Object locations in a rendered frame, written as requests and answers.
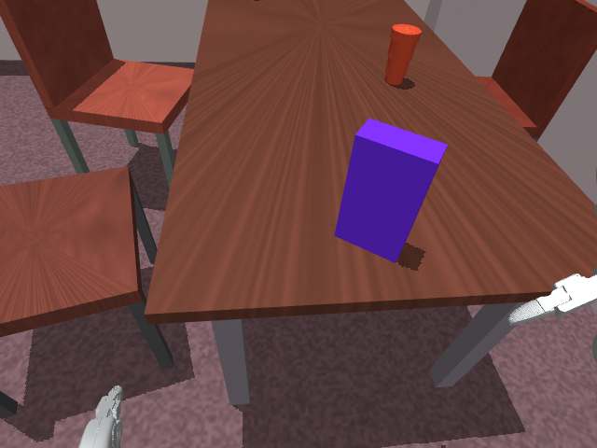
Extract chair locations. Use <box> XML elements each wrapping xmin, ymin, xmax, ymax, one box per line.
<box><xmin>476</xmin><ymin>0</ymin><xmax>597</xmax><ymax>142</ymax></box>
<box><xmin>0</xmin><ymin>166</ymin><xmax>174</xmax><ymax>419</ymax></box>
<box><xmin>0</xmin><ymin>0</ymin><xmax>194</xmax><ymax>187</ymax></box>

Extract right robot hand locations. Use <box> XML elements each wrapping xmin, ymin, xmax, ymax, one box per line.
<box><xmin>507</xmin><ymin>170</ymin><xmax>597</xmax><ymax>326</ymax></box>

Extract table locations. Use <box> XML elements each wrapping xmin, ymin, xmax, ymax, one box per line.
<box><xmin>145</xmin><ymin>0</ymin><xmax>597</xmax><ymax>405</ymax></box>

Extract left robot hand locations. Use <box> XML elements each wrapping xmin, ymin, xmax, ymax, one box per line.
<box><xmin>78</xmin><ymin>385</ymin><xmax>123</xmax><ymax>448</ymax></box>

